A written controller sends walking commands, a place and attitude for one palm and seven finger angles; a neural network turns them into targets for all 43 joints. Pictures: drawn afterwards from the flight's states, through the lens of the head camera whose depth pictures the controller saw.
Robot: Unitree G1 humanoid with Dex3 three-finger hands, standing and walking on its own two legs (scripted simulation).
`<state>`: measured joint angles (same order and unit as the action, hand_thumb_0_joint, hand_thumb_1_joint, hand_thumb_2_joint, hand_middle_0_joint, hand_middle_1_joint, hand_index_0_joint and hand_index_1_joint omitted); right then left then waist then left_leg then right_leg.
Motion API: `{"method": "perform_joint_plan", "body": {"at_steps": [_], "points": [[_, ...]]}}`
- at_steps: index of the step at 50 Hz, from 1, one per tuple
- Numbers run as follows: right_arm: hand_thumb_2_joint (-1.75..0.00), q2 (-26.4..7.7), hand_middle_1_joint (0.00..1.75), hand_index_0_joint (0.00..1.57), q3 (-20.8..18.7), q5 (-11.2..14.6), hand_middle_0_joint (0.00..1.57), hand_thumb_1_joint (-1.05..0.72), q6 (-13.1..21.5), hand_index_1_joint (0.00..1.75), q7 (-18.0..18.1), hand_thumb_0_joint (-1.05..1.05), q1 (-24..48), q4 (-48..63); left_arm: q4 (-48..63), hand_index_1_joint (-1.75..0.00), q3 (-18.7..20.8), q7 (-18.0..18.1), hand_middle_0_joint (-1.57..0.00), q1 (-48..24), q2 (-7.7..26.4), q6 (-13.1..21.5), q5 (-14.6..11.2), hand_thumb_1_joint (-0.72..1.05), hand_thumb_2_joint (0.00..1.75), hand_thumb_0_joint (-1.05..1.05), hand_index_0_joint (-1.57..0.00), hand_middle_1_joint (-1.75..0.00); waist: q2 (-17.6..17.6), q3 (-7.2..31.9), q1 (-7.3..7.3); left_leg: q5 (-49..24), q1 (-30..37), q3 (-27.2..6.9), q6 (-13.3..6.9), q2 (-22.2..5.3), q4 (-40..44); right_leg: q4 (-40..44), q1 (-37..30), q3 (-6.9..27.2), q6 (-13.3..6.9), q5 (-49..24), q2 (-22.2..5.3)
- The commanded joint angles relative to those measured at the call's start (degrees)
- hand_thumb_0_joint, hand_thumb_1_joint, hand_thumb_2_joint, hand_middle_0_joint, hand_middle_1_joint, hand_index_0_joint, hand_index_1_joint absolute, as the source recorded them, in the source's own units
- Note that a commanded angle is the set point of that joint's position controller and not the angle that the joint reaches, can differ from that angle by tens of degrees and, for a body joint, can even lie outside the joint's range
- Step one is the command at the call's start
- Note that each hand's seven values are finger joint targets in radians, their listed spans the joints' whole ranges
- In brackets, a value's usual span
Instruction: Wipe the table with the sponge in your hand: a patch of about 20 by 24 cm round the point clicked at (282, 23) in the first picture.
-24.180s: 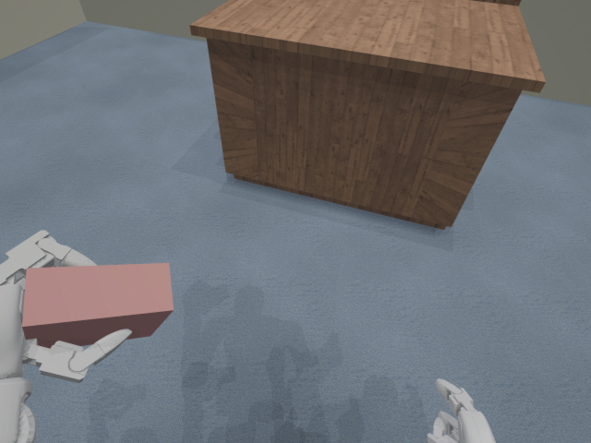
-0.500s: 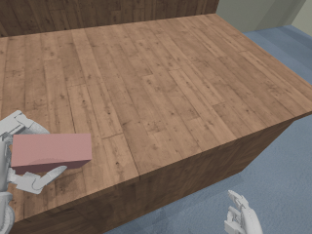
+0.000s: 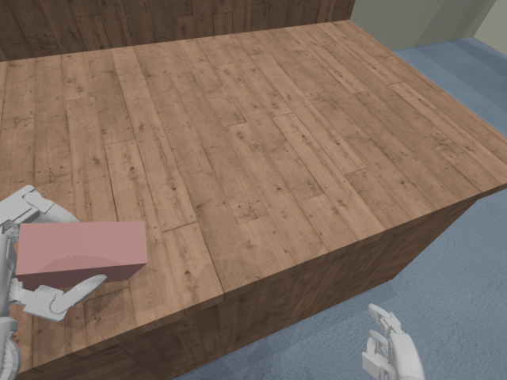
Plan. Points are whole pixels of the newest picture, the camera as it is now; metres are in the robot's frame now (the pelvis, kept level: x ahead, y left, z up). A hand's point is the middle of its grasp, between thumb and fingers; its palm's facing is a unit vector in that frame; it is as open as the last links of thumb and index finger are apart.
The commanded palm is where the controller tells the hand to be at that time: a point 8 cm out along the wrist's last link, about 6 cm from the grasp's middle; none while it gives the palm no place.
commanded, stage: come to a stop and stand still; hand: left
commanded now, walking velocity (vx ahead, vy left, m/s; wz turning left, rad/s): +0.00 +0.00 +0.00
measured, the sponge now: (101, 255) +0.23 +0.22 +0.12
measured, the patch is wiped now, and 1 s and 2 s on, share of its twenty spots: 0.00 0.00 0.00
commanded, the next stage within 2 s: look again from close up in 0.76 s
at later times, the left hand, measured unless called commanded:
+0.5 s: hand (24, 269) +0.20 +0.28 +0.14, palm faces +0.40 -0.83 -0.40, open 9.5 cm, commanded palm +0.14 +0.29 +0.17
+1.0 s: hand (49, 261) +0.20 +0.25 +0.15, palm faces +0.36 -0.85 -0.38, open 9.5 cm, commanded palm +0.15 +0.28 +0.17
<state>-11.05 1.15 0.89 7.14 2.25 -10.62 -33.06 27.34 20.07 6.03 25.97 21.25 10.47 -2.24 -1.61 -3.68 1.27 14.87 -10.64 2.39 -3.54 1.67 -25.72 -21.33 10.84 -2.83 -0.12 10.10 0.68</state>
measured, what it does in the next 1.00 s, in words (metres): stands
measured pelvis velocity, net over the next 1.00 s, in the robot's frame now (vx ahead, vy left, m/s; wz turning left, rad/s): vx -0.01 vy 0.00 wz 0.00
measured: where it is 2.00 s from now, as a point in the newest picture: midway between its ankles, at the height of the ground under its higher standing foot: outside the picture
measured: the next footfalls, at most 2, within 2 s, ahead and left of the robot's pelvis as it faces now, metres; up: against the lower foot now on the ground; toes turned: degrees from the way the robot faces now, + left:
none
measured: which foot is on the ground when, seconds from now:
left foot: down 0.00-1.00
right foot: down 0.00-1.00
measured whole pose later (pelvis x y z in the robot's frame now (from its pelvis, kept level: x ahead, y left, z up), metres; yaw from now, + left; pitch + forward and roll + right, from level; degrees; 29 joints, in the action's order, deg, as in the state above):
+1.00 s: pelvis -0.01 +0.00 +0.00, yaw +0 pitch -1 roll -1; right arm -11.4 1.6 0.5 8.8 1.2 -12.0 -33.6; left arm 27.3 20.1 5.1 23.9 21.0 13.2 -1.2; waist -1.8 -4.7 1.8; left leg 14.3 -11.3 2.7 -3.9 2.1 -26.8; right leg -22.8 11.7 -2.7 0.2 9.7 0.2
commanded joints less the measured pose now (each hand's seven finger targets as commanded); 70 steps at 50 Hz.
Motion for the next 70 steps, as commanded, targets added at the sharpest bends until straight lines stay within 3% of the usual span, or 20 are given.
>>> {"method": "perform_joint_plan", "body": {"at_steps": [1,2,3,4,5,6,8,11,15,22,28,36,46,60,61,62,63,64,66,70], "points": [[-0.9,-7.56,0.3,0.2,-3.1,0.28,0.2,-0.9,3.12,0.3,0.56,0.0,5.01,9.03,14.46,-1.6,6.85,1.55,-1.2,-4.79,9.72,3.83,-0.5,0.1,1.3,0.0,-1.2,-1.6,5.66,10.54,-0.26,-14.59,-0.83,-6.54,3.89,-6.84,5.49,-1.05,-8.47,5.13,-1.32,-13.52,-4.23],[-0.9,-7.45,0.3,0.2,-2.71,-0.18,0.2,-0.9,2.73,0.3,0.48,0.0,4.2,8.99,13.9,-1.6,4.42,1.15,-1.2,-4.82,7.3,3.99,-0.83,0.1,1.3,0.0,-1.2,-1.6,6.05,10.11,-0.34,-14.28,-1.47,-6.77,3.82,-6.67,6.01,-0.7,-8.56,4.24,-1.36,-12.5,-4.16],[-0.9,-9.58,0.3,0.2,-2.75,-3.3,0.2,-0.9,5.6,0.3,-0.15,0.0,-4.25,8.1,28.62,-1.6,39.12,1.34,-1.2,-66.02,55.49,10.41,10.02,0.1,1.3,0.0,-1.2,-1.6,2.44,1.56,0.4,-15.46,-11.76,-3.63,0.75,-7.4,-1.37,0.46,-0.29,5.5,2.01,-10.87,-3.01],[-0.9,-2.03,0.3,0.2,-0.39,-1.37,0.2,-0.9,5.33,0.3,-0.48,0.0,2.43,5.07,-8.01,-1.6,15.9,-1.26,-1.2,-30.93,18.2,7.56,2.93,0.1,1.3,0.0,-1.2,-1.6,2.9,13.5,0.46,-16.99,-1.33,-5.59,1.62,-3.97,1.04,-0.92,-0.65,5.94,-3.48,-8.95,-6.75],[-0.9,-5.54,0.3,0.2,-3.07,-1.06,0.2,-0.9,5.93,0.3,-0.42,0.0,1.31,8.16,-0.83,-1.6,11.53,-1.06,-1.2,-16.02,14.09,7.47,0.66,0.1,1.3,0.0,-1.2,-1.6,5.2,10.14,1.85,-17.55,0.7,-5.58,3.09,-5.11,0.72,1.43,-3.21,11.53,-3.17,-15.59,-5.95],[-0.9,-7.01,0.3,0.2,-3.42,0.22,0.2,-0.9,6.11,0.3,-1.36,0.0,1.93,8.12,-4.12,-1.6,5.83,-0.97,-1.2,-11.18,6.0,6.13,-0.76,0.1,1.3,0.0,-1.2,-1.6,12.17,14.65,0.68,-18.5,4.76,-3.7,3.69,-4.9,0.88,-2.11,-5.05,9.86,-3.83,-14.52,-5.79],[-0.9,-8.29,0.3,0.2,-4.23,-0.23,0.2,-0.9,5.67,0.3,-2.42,0.0,1.44,8.65,7.99,-1.6,5.35,-1.15,-1.2,-10.95,8.15,7.49,-0.73,0.1,1.3,0.0,-1.2,-1.6,14.45,16.78,0.62,-23.82,3.05,-5.84,3.56,-6.84,1.36,-4.69,-6.89,6.75,-2.62,-13.1,-5.17],[-0.9,-7.12,0.3,0.2,-3.31,0.5,0.2,-0.9,5.75,0.3,-3.84,0.0,4.61,9.98,11.94,-1.6,2.61,-0.85,-1.2,-0.4,5.1,6.76,-1.08,0.1,1.3,0.0,-1.2,-1.6,6.37,15.01,1.22,-20.7,0.28,-5.76,2.32,-7.95,2.68,-6.04,-7.4,4.21,-1.09,-10.87,-3.52],[-0.9,-7.98,0.3,0.2,-3.52,0.13,0.2,-0.9,4.47,0.3,-1.99,0.0,3.97,10.3,10.42,-1.6,9.17,0.19,-1.2,-1.71,10.62,6.22,-0.89,0.1,1.3,0.0,-1.2,-1.6,-2.58,10.2,0.51,-10.88,-6.25,-7.31,3.31,-7.68,5.08,-4.39,-7.32,3.51,-0.68,-6.71,-3.8],[-0.9,-7.05,0.3,0.2,-2.47,0.01,0.2,-0.9,4.19,0.3,0.19,0.0,4.14,9.78,11.46,-1.6,8.67,0.22,-1.2,-12.47,10.9,7.38,-0.48,0.1,1.3,0.0,-1.2,-1.6,10.7,7.52,-0.04,-1.19,-7.55,-6.95,2.14,-7.21,7.23,-4.26,-6.7,3.61,-1.01,-3.53,-3.65],[-0.9,-7.76,0.3,0.2,-2.65,-0.07,0.2,-0.9,6.21,0.3,-0.78,0.0,3.4,8.62,12.98,-1.6,1.7,0.19,-1.2,-13.82,5.76,7.36,0.85,0.1,1.3,0.0,-1.2,-1.6,8.55,7.17,0.12,-0.76,-5.04,-7.29,2.72,-6.97,7.76,-3.13,-5.85,4.25,-1.12,-3.05,-2.53],[-0.9,-7.59,0.3,0.2,-2.67,-0.04,0.2,-0.9,4.58,0.3,-0.61,0.0,4.3,8.89,7.55,-1.6,7.82,0.78,-1.2,-10.2,9.77,6.65,1.12,0.1,1.3,0.0,-1.2,-1.6,4.48,5.62,0.45,2.93,-8.22,-7.61,3.28,-6.61,9.66,-1.4,-6.6,4.81,-0.81,-1.46,-2.18],[-0.9,-7.32,0.3,0.2,-2.43,-0.19,0.2,-0.9,5.34,0.3,-0.6,0.0,4.8,9.49,15.31,-1.6,7.26,0.7,-1.2,-8.0,10.14,6.94,0.29,0.1,1.3,0.0,-1.2,-1.6,6.17,11.4,0.43,-11.78,-1.93,-6.12,4.03,-5.52,5.14,-2.02,-8.83,4.62,-1.09,-11.24,-3.03],[-0.9,-7.93,0.3,0.2,-3.2,-0.13,0.2,-0.9,3.95,0.3,0.05,0.0,3.81,9.15,13.27,-1.6,5.33,0.83,-1.2,-7.1,8.46,5.71,-0.05,0.1,1.3,0.0,-1.2,-1.6,5.47,9.07,0.22,-10.24,-2.56,-6.96,3.93,-6.22,6.13,-1.06,-7.6,5.08,-1.32,-9.6,-4.03],[-0.9,-11.55,0.3,0.2,4.13,3.48,0.2,-0.9,2.71,0.3,3.43,0.0,-4.71,13.36,33.64,-1.6,24.44,1.39,-1.2,-62.22,54.13,14.17,3.17,0.1,1.3,0.0,-1.2,-1.6,20.77,8.59,-5.03,1.58,-16.73,-9.27,0.76,-6.81,4.73,-11.84,-9.63,4.02,2.7,7.0,-0.02],[-0.9,-8.11,0.3,0.2,-3.31,-4.05,0.2,-0.9,3.27,0.3,2.1,0.0,5.13,8.08,2.33,-1.6,17.75,-0.91,-1.2,-40.77,28.53,1.66,7.54,0.1,1.3,0.0,-1.2,-1.6,17.29,21.63,4.49,-14.28,1.9,-5.79,5.59,-2.89,1.49,-10.93,-2.13,1.11,-3.13,1.59,-0.58],[-0.9,-10.44,0.3,0.2,-2.34,-3.67,0.2,-0.9,3.55,0.3,-0.76,0.0,5.0,8.82,-2.19,-1.6,9.96,-1.36,-1.2,-30.74,21.94,-1.5,3.9,0.1,1.3,0.0,-1.2,-1.6,10.59,12.6,0.83,-25.31,0.69,-6.7,7.54,-2.81,2.26,-7.0,2.72,-2.34,-3.23,-2.41,0.88],[-0.9,-11.26,0.3,0.2,-3.18,-2.98,0.2,-0.9,2.96,0.3,-1.62,0.0,5.37,7.61,3.28,-1.6,10.8,-2.4,-1.2,-28.24,18.41,-3.11,3.28,0.1,1.3,0.0,-1.2,-1.6,12.2,21.35,2.48,-32.24,9.01,-6.15,7.95,-4.36,-0.03,-8.69,3.29,-1.69,-2.81,-5.52,1.8],[-0.9,-10.13,0.3,0.2,-1.85,-0.25,0.2,-0.9,3.02,0.3,-1.38,0.0,9.15,8.16,2.42,-1.6,4.77,-5.96,-1.2,-20.89,10.01,-10.57,-2.98,0.1,1.3,0.0,-1.2,-1.6,15.38,20.36,4.05,-28.73,11.88,-6.35,7.93,-4.52,0.21,-9.74,5.14,0.01,-2.67,-1.08,0.86],[-0.9,-11.82,0.3,0.2,-1.43,0.25,0.2,-0.9,0.55,0.3,-1.7,0.0,10.26,8.86,6.45,-1.6,2.76,-8.33,-1.2,-13.13,14.85,-18.9,2.21,0.1,1.3,0.0,-1.2,-1.6,3.78,10.97,3.54,-17.98,1.37,-4.27,4.46,-3.59,0.73,-7.17,2.64,-2.57,-1.91,-5.75,0.18]]}}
